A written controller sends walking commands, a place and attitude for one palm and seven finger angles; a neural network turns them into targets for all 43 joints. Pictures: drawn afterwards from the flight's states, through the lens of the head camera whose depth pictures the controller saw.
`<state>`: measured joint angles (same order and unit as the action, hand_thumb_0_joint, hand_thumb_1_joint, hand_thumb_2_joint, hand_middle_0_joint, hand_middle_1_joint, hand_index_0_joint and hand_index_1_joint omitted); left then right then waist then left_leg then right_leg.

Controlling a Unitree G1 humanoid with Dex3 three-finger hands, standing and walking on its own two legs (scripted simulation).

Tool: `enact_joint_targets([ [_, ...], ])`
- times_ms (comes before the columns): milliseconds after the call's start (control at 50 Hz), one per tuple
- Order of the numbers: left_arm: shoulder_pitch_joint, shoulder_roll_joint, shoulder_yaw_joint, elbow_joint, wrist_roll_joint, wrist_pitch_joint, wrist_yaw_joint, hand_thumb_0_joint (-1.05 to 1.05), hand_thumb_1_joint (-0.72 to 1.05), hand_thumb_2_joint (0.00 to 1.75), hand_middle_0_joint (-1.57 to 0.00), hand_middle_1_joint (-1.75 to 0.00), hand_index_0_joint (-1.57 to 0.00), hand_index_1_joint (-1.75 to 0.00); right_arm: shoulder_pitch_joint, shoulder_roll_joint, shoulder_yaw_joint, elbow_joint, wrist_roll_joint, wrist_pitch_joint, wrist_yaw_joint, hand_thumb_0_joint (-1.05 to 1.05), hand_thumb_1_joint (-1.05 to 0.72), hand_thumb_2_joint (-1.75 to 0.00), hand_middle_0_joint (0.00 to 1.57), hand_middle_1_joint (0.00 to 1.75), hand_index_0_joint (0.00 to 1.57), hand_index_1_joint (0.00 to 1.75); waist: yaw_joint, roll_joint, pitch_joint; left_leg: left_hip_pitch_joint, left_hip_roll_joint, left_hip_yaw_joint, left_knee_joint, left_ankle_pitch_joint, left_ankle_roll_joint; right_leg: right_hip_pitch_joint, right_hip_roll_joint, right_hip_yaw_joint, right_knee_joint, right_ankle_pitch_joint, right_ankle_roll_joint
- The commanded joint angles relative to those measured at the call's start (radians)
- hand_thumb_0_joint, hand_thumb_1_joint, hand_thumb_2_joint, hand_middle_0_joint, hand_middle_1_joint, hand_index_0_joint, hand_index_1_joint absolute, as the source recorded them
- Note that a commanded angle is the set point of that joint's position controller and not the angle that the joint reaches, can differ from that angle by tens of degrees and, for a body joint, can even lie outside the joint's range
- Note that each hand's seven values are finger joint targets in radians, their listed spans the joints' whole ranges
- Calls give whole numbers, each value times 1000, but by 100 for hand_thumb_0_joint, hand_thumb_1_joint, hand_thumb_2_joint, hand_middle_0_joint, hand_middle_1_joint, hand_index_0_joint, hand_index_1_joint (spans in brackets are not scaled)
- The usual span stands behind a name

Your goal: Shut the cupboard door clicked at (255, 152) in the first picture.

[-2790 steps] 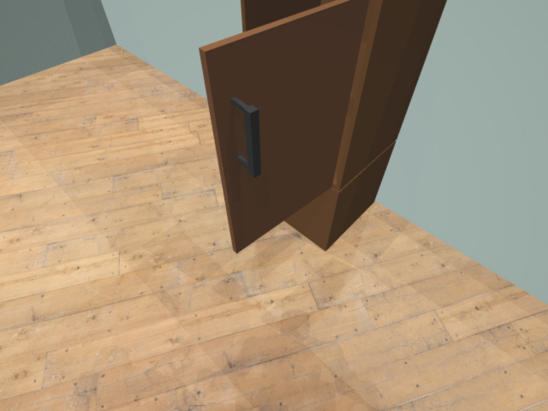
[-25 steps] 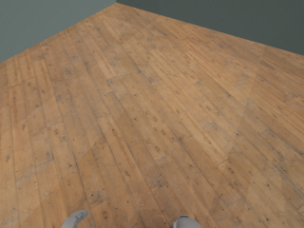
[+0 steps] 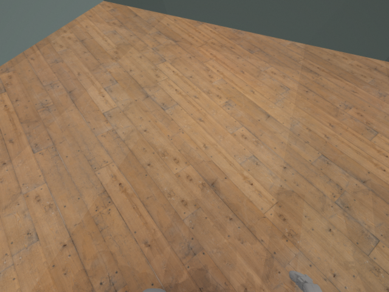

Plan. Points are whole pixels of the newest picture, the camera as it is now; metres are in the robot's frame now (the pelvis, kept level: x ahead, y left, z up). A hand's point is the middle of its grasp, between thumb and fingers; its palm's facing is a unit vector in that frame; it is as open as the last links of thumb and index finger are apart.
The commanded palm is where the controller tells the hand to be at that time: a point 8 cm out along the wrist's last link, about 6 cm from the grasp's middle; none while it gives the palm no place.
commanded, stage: turn to face it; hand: left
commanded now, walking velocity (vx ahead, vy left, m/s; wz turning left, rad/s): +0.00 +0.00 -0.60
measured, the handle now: out of the picture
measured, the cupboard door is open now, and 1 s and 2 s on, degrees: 26 26 26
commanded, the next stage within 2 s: none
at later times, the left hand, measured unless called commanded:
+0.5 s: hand (134, 263) +0.19 +0.17 -0.16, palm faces -0.31 -0.91 -0.29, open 7.4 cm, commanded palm none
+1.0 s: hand (153, 234) +0.27 +0.14 -0.16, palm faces -0.56 -0.80 -0.20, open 7.4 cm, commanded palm none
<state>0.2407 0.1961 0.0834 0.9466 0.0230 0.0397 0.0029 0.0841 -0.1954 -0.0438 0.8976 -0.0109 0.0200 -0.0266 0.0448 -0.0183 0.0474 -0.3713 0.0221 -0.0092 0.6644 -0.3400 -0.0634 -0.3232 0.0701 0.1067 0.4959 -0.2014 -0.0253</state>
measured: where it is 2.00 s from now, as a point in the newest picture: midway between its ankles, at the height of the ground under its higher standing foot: outside the picture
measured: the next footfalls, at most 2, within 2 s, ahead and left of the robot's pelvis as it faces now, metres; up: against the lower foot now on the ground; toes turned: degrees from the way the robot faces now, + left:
left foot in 0.04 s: +0.06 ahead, +0.13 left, +0.00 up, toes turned -1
right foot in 0.42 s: +0.01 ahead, -0.13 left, +0.00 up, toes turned -21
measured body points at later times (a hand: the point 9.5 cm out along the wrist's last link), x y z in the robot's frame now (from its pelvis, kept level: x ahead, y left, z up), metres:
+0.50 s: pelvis +0.02 +0.00 -0.01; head +0.07 -0.04 +0.43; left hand +0.21 +0.21 -0.14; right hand -0.02 -0.29 -0.16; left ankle +0.02 +0.14 -0.69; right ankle -0.03 -0.11 -0.74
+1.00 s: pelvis +0.06 +0.02 +0.01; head +0.11 +0.02 +0.45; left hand +0.29 +0.18 -0.14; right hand -0.04 -0.22 -0.12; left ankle +0.13 +0.11 -0.74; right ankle -0.05 -0.07 -0.67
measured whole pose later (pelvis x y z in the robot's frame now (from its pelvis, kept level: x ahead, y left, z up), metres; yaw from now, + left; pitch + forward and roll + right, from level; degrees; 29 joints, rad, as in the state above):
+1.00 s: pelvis +0.06 +0.02 +0.01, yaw -37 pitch +1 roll -3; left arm 0.15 0.26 0.09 0.87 0.02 0.09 -0.04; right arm 0.22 -0.19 -0.01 0.89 -0.04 0.01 -0.03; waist 0.00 -0.01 0.09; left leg -0.26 0.13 0.18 0.51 -0.26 0.00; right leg -0.45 -0.02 -0.05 1.01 -0.46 0.05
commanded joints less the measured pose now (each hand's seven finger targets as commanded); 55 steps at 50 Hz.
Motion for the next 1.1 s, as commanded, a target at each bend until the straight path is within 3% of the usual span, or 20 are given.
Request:
enact_joint_targets([
  [0, -27, 101, 28, -136, -16, -11, -6, 0, 90, 90, -20, -30, -20, -30, 162, -228, -42, -55, -12, -34, -17, 0, -90, -90, 20, 30, 20, 30, -78, 243, -110, 374, 303, -273, -374, 184, 119, -269, 3, 57, 172, -164, 11],
  [20, -42, 114, 28, -162, -8, -15, -15, 0, 90, 90, -20, -30, -20, -30, 169, -271, -49, -77, -18, -24, -20, 0, -90, -90, 20, 30, 20, 30, -90, 270, -87, 297, 468, -370, -406, 258, 230, -289, -6, -69, 415, -400, 43],
  [80, -16, 146, 43, -129, 2, 3, -30, 0, 90, 90, -20, -30, -20, -30, 56, -206, -26, -112, -21, -31, -25, 0, -90, -90, 20, 30, 20, 30, -30, 203, -66, 215, 360, -166, -342, 485, 224, -273, -80, -62, 700, -297, 71],
  [120, -18, 127, 35, -131, -3, 15, -38, 0, 90, 90, -20, -30, -20, -30, 49, -198, -22, -114, -24, -30, -22, 0, -90, -90, 20, 30, 20, 30, -27, 186, -64, 231, 302, -42, -320, 538, 197, -251, -90, -91, 671, -248, 85],
  [240, -107, 104, 16, -167, -2, 17, -48, 0, 90, 90, -20, -30, -20, -30, 143, -228, -42, -68, -21, -22, -11, 0, -90, -90, 20, 30, 20, 30, -80, 223, -79, 298, 311, 59, -267, 601, 187, -147, -90, -182, 387, -218, 76],
  [340, -54, 128, 16, -158, -2, 3, -46, 0, 90, 90, -20, -30, -20, -30, 119, -259, -56, -60, -17, -14, -2, 0, -90, -90, 20, 30, 20, 30, -41, 222, -97, 235, 316, 110, -140, 537, 131, 58, -67, -221, 90, -83, 35],
  [360, 14, 160, 25, -137, 0, -4, -42, 0, 90, 90, -20, -30, -20, -30, 102, -258, -58, -67, -10, -13, 1, 0, -90, -90, 20, 30, 20, 30, -2, 159, -118, 155, 282, 149, -26, 451, 86, 195, -87, -198, -36, 47, 18],
  [380, 76, 264, 41, -122, 10, -20, -29, 0, 90, 90, -20, -30, -20, -30, 112, -192, -46, -88, 1, -11, 10, 0, -90, -90, 20, 30, 20, 30, 25, -100, -168, -44, 178, 219, 188, 190, 18, 387, -285, 53, -118, 292, -56],
  [400, 120, 333, 49, -103, 1, -24, -15, 0, 90, 90, -20, -30, -20, -30, 57, -140, -25, -133, 0, -5, 9, 0, -90, -90, 20, 30, 20, 30, 49, -261, -140, -237, 53, 161, 404, -319, -17, 391, -470, 269, -119, 661, -170],
  [420, 133, 333, 52, -102, -5, -19, -2, 0, 90, 90, -20, -30, -20, -30, 11, -144, -19, -146, -3, 5, -3, 0, -90, -90, 20, 30, 20, 30, 63, -190, -131, -291, 69, 27, 503, -302, -8, 372, -457, 259, -99, 701, -207],
  [460, 41, 266, 42, -121, -7, -21, 12, 0, 90, 90, -20, -30, -20, -30, 30, -169, -23, -118, 0, -2, -12, 0, -90, -90, 20, 30, 20, 30, 15, -240, -139, -339, 93, -24, 557, -192, -20, 386, -388, 213, -74, 669, -201],
  [520, -61, 234, 28, -159, 0, -18, 12, 0, 90, 90, -20, -30, -20, -30, 89, -143, -20, -80, -3, 8, 3, 0, -90, -90, 20, 30, 20, 30, -41, -127, -137, -183, 82, 23, 428, -90, -33, 231, -314, 104, -85, 508, -164],
  [640, -71, 259, 38, -153, 7, -10, 2, 0, 90, 90, -20, -30, -20, -30, 100, -128, -21, -93, 4, 2, 6, 0, -90, -90, 20, 30, 20, 30, -39, -150, -73, -44, 27, 57, 128, -70, -22, 103, -289, 184, -90, 344, -157],
  [700, -118, 238, 36, -159, -2, 1, 0, 0, 90, 90, -20, -30, -20, -30, 207, -138, -22, -64, 5, -12, 0, 0, -90, -90, 20, 30, 20, 30, -95, -122, -80, 163, 12, 66, -158, 115, -11, -13, -227, 182, -14, 211, -81],
  [720, -103, 182, 27, -171, -11, 9, -3, 0, 90, 90, -20, -30, -20, -30, 246, -201, -31, -56, -4, -25, -5, 0, -90, -90, 20, 30, 20, 30, -102, 53, -103, 251, 135, -70, -309, 121, 26, -104, -128, 113, 99, 29, -27],
  [740, -59, 124, 15, -189, -19, 13, -13, 0, 90, 90, -20, -30, -20, -30, 260, -307, -47, -66, -20, -29, -7, 0, -90, -90, 20, 30, 20, 30, -89, 360, -114, 303, 388, -330, -388, 191, 137, -234, 1, -46, 344, -348, 38],
  [760, -75, 151, 18, -195, -7, 9, -17, 0, 90, 90, -20, -30, -20, -30, 260, -316, -46, -78, -23, -29, -13, 0, -90, -90, 20, 30, 20, 30, -100, 282, -113, 239, 480, -399, -405, 195, 214, -239, -34, -45, 557, -437, 43],
  [860, -87, 124, 27, -159, -5, 20, -42, 0, 90, 90, -20, -30, -20, -30, 151, -207, -23, -92, -23, -34, -20, 0, -90, -90, 20, 30, 20, 30, -50, 206, -85, 249, 320, -33, -327, 483, 184, -233, -103, -96, 666, -261, 82],
  [980, -142, 95, 13, -177, -3, 19, -46, 0, 90, 90, -20, -30, -20, -30, 214, -224, -43, -44, -20, -24, -10, 0, -90, -90, 20, 30, 20, 30, -93, 226, -100, 298, 344, 71, -278, 540, 189, -127, -94, -182, 383, -259, 69],
  [1080, -67, 119, 16, -157, -2, 8, -39, 0, 90, 90, -20, -30, -20, -30, 166, -246, -59, -42, -15, -15, 2, 0, -90, -90, 20, 30, 20, 30, -48, 214, -103, 202, 345, 136, -157, 438, 129, 88, -72, -216, 61, -83, 31],
])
